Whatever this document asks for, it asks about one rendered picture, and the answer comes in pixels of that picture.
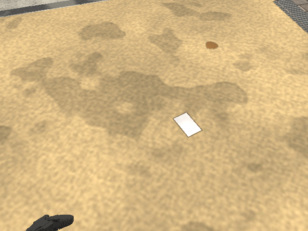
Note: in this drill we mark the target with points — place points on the robot left hand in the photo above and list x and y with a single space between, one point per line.
53 223

